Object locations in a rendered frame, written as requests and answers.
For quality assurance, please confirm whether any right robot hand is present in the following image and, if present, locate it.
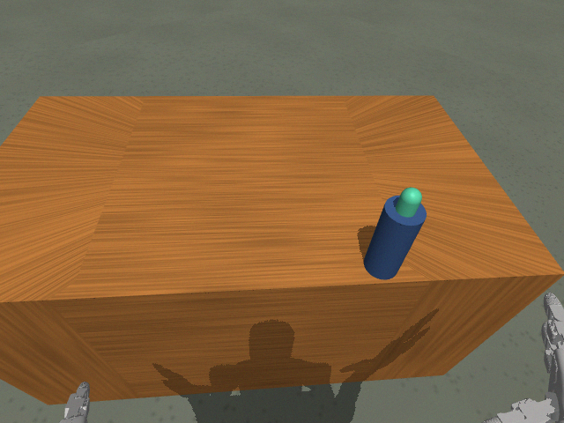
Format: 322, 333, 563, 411
482, 293, 564, 423

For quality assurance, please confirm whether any bottle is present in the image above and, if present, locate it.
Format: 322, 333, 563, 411
364, 188, 427, 280

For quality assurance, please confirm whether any left robot hand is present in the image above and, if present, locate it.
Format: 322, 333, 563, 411
59, 382, 90, 423

